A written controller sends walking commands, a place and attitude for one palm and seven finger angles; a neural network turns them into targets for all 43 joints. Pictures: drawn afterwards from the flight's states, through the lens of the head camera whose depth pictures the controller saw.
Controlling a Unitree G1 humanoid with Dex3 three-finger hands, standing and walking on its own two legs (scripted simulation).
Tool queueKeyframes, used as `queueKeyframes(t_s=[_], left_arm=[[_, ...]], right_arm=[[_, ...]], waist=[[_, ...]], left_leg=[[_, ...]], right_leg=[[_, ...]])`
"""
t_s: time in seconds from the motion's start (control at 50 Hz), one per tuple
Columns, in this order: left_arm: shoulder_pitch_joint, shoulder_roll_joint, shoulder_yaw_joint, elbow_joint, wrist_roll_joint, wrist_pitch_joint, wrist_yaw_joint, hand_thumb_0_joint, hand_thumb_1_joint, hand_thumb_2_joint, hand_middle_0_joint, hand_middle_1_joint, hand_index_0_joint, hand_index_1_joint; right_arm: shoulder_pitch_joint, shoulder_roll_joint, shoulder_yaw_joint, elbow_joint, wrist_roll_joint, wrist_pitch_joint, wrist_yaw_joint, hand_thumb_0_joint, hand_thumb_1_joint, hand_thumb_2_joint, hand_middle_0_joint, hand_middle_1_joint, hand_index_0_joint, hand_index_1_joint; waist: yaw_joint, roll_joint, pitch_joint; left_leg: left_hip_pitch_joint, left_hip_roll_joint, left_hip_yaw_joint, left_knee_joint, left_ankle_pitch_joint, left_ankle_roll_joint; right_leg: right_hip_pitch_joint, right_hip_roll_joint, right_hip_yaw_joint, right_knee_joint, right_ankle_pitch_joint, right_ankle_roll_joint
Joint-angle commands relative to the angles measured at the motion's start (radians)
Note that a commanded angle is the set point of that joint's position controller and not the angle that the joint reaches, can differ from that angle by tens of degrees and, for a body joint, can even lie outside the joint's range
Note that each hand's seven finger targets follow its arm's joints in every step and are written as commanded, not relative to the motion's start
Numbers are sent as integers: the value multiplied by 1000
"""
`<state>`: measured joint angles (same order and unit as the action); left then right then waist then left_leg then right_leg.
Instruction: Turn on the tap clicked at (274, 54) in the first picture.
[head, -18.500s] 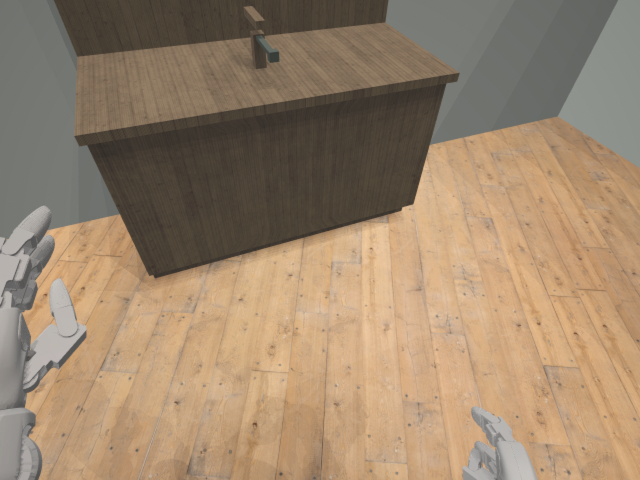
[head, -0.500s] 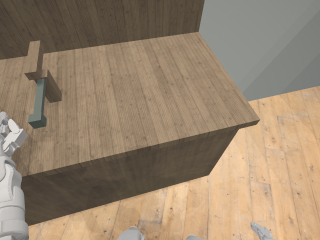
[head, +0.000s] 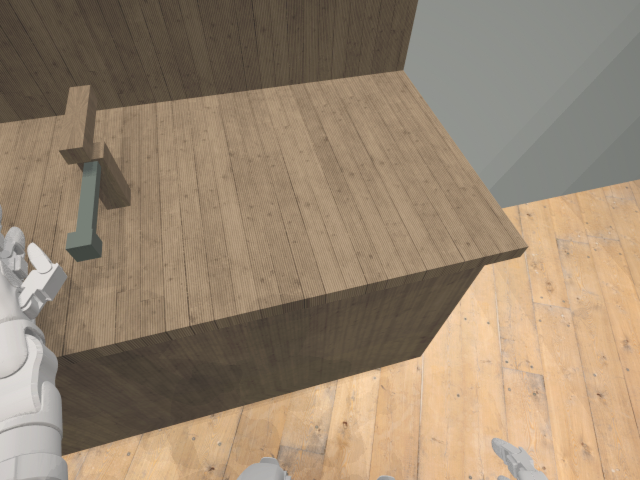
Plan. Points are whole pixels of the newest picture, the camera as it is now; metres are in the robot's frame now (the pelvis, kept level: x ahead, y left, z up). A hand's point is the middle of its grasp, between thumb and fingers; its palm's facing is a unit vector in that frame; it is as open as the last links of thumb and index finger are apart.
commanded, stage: push the lever round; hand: left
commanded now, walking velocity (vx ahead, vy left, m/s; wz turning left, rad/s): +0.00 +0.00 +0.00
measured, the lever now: (84, 245) +0.36 +0.31 +0.07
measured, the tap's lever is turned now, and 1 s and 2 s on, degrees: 0 12 40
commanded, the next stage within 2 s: none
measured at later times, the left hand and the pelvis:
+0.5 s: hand (88, 268) +0.33 +0.30 +0.07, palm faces +0.54 -0.84 -0.08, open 7.8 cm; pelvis +0.00 -0.01 +0.00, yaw +0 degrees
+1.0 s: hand (117, 264) +0.34 +0.27 +0.07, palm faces +0.61 -0.79 -0.05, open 7.7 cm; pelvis +0.00 -0.01 +0.00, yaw +0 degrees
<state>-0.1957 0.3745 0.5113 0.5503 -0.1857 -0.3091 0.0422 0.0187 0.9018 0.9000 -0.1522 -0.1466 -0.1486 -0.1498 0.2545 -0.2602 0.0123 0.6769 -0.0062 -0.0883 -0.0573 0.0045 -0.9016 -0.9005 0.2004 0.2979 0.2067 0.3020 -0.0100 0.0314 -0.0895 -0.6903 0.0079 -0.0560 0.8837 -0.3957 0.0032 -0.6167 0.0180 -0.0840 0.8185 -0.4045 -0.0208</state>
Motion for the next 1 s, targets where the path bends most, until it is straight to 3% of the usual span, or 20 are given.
queueKeyframes(t_s=[0.0, 0.04, 0.08, 0.1, 0.14, 0.18, 0.2, 0.28, 0.34, 0.46, 0.48, 0.54, 0.58, 0.62, 0.68, 0.74, 0.78, 0.8, 0.9, 0.98], left_arm=[[-293, 212, -35, -265, 9, -74, -12, 0, 900, 900, -150, -150, -150, -150], [-256, 203, -35, -260, 3, -66, -2, 0, 900, 900, -150, -150, -150, -150], [-198, 260, 32, -239, 10, -55, 19, 0, 900, 900, -150, -150, -150, -150], [-182, 238, 21, -250, 7, -51, 28, 0, 900, 900, -150, -150, -150, -150], [-185, 221, 10, -277, 8, -46, 42, 0, 900, 900, -150, -150, -150, -150], [-154, 263, 53, -266, 20, -41, 61, 0, 900, 900, -150, -150, -150, -150], [-178, 216, 9, -276, 19, -42, 63, 0, 900, 900, -150, -150, -150, -150], [-223, 218, -5, -332, 36, -74, 69, 0, 900, 900, -150, -150, -150, -150], [-192, 169, -42, -328, 26, -85, 63, 0, 900, 900, -150, -150, -150, -150], [-226, 159, -58, -278, 16, -51, 56, 0, 900, 900, -150, -150, -150, -150], [-224, 194, -23, -274, 23, -50, 66, 0, 900, 900, -150, -150, -150, -150], [-227, 151, -66, -310, 32, -60, 80, 0, 900, 900, -150, -150, -150, -150], [-206, 181, -34, -275, 39, -60, 93, 0, 900, 900, -150, -150, -150, -150], [-248, 136, -74, -278, 34, -68, 98, 0, 900, 900, -150, -150, -150, -150], [-232, 150, -52, -291, 39, -74, 125, 0, 900, 900, -150, -150, -150, -150], [-268, 121, -81, -290, 49, -70, 150, 0, 900, 900, -150, -150, -150, -150], [-220, 137, -60, -286, 64, -63, 173, 0, 900, 900, -150, -150, -150, -150], [-240, 98, -94, -299, 64, -61, 181, 0, 900, 900, -150, -150, -150, -150], [-292, 69, -118, -279, 76, -55, 225, 0, 900, 900, -150, -150, -150, -150], [-301, 82, -106, -283, 97, -56, 261, 0, 900, 900, -150, -150, -150, -150]], right_arm=[[11, -153, -60, -99, 8, -42, -16, 0, -900, -900, 200, 300, 200, 300], [10, -153, -60, -102, 6, -45, -12, 0, -900, -900, 200, 300, 200, 300], [16, -158, -63, -98, 4, -38, -11, 0, -900, -900, 200, 300, 200, 300], [15, -151, -63, -110, 5, -34, -7, 0, -900, -900, 200, 300, 200, 300], [6, -146, -61, -117, 4, -33, -1, 0, -900, -900, 200, 300, 200, 300], [1, -146, -60, -114, 5, -26, 0, 0, -900, -900, 200, 300, 200, 300], [-3, -141, -57, -119, 4, -25, 2, 0, -900, -900, 200, 300, 200, 300], [-13, -140, -59, -115, 2, -29, 1, 0, -900, -900, 200, 300, 200, 300], [-10, -139, -63, -113, 1, -34, 5, 0, -900, -900, 200, 300, 200, 300], [-24, -140, -58, -113, 10, -31, -5, 0, -900, -900, 200, 300, 200, 300], [-24, -142, -58, -106, 9, -29, -8, 0, -900, -900, 200, 300, 200, 300], [-21, -135, -58, -114, 4, -32, -2, 0, -900, -900, 200, 300, 200, 300], [-20, -139, -58, -104, 4, -29, -2, 0, -900, -900, 200, 300, 200, 300], [-26, -133, -57, -106, 4, -30, 0, 0, -900, -900, 200, 300, 200, 300], [-29, -135, -59, -105, 1, -30, 1, 0, -900, -900, 200, 300, 200, 300], [-31, -130, -58, -105, -1, -28, 5, 0, -900, -900, 200, 300, 200, 300], [-32, -133, -60, -110, -4, -23, 6, 0, -900, -900, 200, 300, 200, 300], [-34, -127, -58, -113, -4, -22, 9, 0, -900, -900, 200, 300, 200, 300], [-40, -125, -57, -106, -7, -18, 9, 0, -900, -900, 200, 300, 200, 300], [-45, -124, -58, -103, -11, -12, 7, 0, -900, -900, 200, 300, 200, 300]], waist=[[-31, 115, -301], [-22, 99, -309], [4, 58, -317], [3, 41, -324], [4, 45, -313], [16, 58, -285], [0, 58, -274], [-6, 102, -272], [-15, 64, -299], [-19, 39, -248], [-10, 46, -252], [-13, 47, -289], [-12, 35, -265], [-22, 39, -255], [-9, 51, -279], [-21, 40, -277], [-4, 47, -279], [-18, 46, -278], [-32, 9, -256], [-21, 35, -263]], left_leg=[[251, -8, -35, -130, 247, 10], [252, -10, -33, -129, 267, 8], [230, -10, -33, -128, 309, 8], [226, -11, -28, -128, 326, 8], [221, -13, -22, -130, 332, 5], [197, -12, -18, -131, 319, 10], [198, -15, -13, -130, 305, 12], [218, -10, -16, -127, 292, 11], [225, -11, -16, -121, 296, 11], [183, -20, -7, -138, 194, 18], [183, -19, -8, -137, 197, 20], [202, -20, -7, -132, 223, 19], [184, -18, -8, -129, 209, 21], [181, -22, -3, -125, 193, 21], [179, -23, -1, -123, 196, 21], [173, -25, 2, -119, 188, 22], [170, -25, 3, -120, 202, 23], [179, -25, 4, -121, 205, 23], [158, -25, 2, -122, 162, 23], [160, -26, 6, -122, 165, 22]], right_leg=[[71, 18, 43, -102, 220, -8], [85, 18, 40, -102, 240, -7], [124, 18, 39, -98, 278, -7], [141, 16, 37, -95, 301, -4], [147, 15, 35, -96, 310, -2], [153, 15, 40, -100, 305, -4], [144, 14, 40, -102, 303, -2], [125, 17, 46, -101, 279, -8], [133, 19, 43, -98, 293, -6], [127, 11, 49, -124, 238, -2], [134, 11, 53, -125, 239, -3], [142, 12, 51, -116, 264, -3], [134, 13, 53, -119, 252, -2], [125, 11, 57, -121, 250, 0], [143, 9, 60, -120, 254, -1], [139, 6, 61, -120, 256, 1], [153, 5, 63, -121, 267, 0], [146, 4, 59, -120, 271, 1], [130, 3, 63, -131, 233, 5], [137, 0, 67, -132, 233, 2]])
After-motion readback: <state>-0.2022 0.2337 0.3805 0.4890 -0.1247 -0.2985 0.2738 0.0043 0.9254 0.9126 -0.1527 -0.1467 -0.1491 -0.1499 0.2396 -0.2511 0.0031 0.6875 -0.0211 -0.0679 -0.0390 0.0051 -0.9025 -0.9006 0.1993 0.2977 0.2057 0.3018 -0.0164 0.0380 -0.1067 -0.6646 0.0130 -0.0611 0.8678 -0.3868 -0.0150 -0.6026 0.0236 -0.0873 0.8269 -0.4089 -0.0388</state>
